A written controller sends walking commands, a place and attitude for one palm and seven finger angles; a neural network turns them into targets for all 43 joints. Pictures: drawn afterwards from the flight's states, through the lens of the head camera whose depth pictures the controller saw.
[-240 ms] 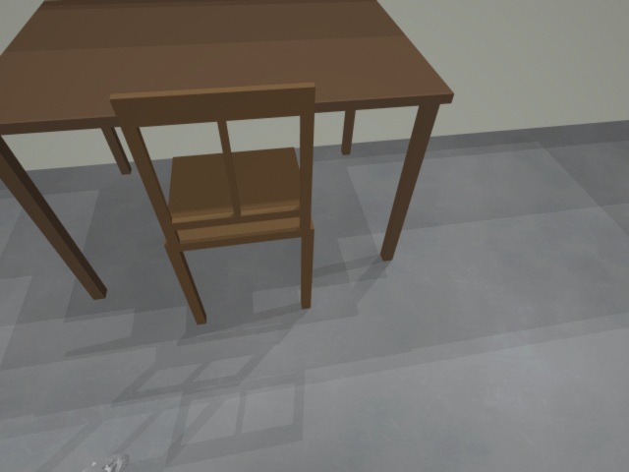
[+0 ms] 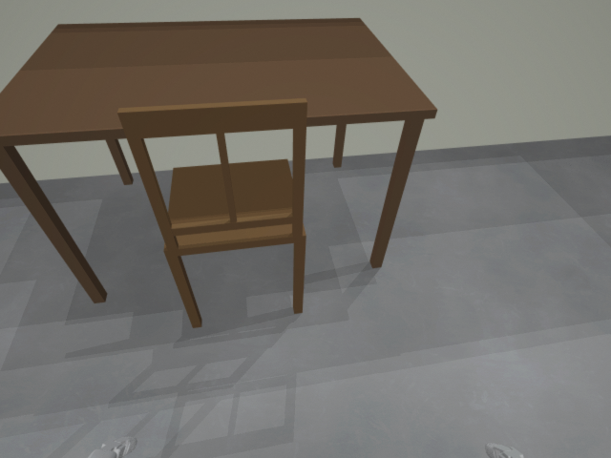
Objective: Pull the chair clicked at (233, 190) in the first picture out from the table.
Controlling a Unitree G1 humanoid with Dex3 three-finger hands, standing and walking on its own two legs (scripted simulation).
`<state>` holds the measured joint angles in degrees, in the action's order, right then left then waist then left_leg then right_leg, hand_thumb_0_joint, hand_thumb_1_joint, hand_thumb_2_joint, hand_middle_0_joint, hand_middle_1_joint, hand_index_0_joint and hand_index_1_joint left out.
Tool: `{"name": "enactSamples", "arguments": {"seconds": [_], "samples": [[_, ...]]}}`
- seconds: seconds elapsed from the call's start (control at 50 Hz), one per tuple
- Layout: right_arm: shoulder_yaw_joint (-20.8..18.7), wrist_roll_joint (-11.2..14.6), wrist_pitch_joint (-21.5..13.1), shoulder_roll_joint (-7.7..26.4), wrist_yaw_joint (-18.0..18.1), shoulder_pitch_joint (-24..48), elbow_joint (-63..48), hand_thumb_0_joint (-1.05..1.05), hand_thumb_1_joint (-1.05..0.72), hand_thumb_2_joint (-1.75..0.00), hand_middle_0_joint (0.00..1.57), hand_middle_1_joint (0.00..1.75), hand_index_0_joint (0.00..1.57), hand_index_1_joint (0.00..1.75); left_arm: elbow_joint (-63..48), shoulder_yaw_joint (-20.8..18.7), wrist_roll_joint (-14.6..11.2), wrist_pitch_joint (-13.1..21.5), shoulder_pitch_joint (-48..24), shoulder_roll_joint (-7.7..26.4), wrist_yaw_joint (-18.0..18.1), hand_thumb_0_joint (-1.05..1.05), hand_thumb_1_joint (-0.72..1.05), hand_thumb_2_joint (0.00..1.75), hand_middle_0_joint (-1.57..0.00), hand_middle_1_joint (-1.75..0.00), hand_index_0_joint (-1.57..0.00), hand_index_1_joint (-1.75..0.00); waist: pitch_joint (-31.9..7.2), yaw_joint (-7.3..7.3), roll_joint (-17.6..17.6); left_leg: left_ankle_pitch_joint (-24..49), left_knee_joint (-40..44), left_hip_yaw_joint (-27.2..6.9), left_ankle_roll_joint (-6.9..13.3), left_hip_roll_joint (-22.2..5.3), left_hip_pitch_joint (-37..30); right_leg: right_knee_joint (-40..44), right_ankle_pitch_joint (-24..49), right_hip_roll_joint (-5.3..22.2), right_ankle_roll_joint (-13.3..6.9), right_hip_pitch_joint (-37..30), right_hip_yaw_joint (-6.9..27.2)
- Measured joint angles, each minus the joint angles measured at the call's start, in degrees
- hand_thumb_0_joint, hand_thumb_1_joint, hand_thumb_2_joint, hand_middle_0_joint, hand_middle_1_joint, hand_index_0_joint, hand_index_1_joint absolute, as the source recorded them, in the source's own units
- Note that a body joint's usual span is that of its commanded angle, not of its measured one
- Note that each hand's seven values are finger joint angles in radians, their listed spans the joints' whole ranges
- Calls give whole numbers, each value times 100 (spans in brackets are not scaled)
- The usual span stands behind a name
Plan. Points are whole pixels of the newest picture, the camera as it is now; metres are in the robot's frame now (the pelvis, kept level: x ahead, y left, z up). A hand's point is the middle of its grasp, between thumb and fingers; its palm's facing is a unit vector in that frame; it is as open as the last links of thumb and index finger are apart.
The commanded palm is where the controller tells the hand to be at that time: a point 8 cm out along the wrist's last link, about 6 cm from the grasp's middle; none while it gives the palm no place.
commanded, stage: stand and wait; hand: left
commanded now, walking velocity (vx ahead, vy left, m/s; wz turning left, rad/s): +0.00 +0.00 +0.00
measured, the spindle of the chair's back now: (227, 180) +0.75 +0.24 -0.11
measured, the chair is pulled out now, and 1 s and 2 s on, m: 0.00 0.00 0.00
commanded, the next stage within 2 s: look at it before walking up in 0.58 s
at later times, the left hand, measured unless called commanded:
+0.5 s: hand out of the picture +0.04 +0.22 -0.16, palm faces -0.03 -0.95 -0.31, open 7.4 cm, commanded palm none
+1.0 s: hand out of the picture +0.05 +0.21 -0.15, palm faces -0.03 -0.95 -0.32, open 7.4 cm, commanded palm none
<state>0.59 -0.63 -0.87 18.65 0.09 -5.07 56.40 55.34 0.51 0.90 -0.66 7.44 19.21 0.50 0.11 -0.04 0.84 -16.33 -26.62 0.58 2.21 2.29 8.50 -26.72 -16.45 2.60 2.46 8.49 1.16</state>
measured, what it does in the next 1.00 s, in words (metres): stands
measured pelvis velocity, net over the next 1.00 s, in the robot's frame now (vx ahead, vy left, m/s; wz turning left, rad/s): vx -0.02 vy -0.03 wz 0.00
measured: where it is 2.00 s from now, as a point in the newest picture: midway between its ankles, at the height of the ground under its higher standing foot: outside the picture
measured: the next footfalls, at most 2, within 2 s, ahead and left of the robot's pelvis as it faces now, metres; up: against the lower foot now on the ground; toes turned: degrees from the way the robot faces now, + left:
none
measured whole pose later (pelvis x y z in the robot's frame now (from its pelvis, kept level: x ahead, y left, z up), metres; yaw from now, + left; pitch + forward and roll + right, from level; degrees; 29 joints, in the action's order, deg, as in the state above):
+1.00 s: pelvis -0.02 -0.03 +0.01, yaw +0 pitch -2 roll +0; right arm 0.4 -0.3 -0.8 18.2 0.1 -8.2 64.4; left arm 62.2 0.2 0.8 0.3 8.9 17.9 0.3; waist 1.3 0.4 0.1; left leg -10.9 -20.4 0.0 -0.1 0.1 7.5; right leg -21.3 -11.4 0.4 0.4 7.9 0.6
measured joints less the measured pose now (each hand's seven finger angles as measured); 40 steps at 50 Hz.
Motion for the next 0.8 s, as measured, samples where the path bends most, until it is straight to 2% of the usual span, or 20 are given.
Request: {"name": "enactSamples", "arguments": {"seconds": [0.38, 0.8], "samples": [[17, 35, 62, -47, -9, -343, 602, 1, -91, -90, 20, 30, 20, 30, 542, 9, -16, 14, 313, -119, -24, 1, 90, 89, -20, -30, -20, -30, 215, 18, -40, 349, 403, -61, -118, -104, -64, 378, 328, -101, -100, -61, -62], [-10, 32, 23, -79, -8, -338, 785, 0, -91, -90, 20, 30, 20, 30, 672, -21, -9, 91, 149, -154, -13, 1, 90, 89, -20, -30, -20, -30, 93, 47, -75, 510, 575, -66, -209, -192, -100, 498, 470, -189, -185, -62, -67]]}}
